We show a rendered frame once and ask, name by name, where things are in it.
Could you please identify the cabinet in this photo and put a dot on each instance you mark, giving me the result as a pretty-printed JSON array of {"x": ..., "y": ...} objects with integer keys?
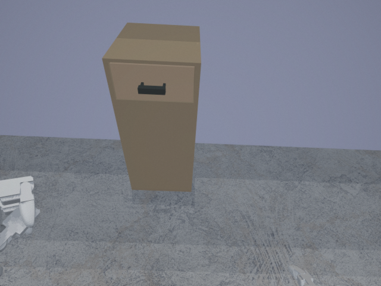
[{"x": 157, "y": 137}]

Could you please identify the drawer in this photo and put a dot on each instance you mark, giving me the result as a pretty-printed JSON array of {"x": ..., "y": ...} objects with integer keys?
[{"x": 178, "y": 81}]

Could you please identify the robot right hand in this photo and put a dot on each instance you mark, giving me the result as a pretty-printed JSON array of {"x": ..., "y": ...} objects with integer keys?
[{"x": 303, "y": 277}]

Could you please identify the handle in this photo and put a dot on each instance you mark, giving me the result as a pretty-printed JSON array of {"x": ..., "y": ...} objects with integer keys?
[{"x": 153, "y": 90}]

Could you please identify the robot left hand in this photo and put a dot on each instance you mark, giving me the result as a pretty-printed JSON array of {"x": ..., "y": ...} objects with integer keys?
[{"x": 17, "y": 201}]

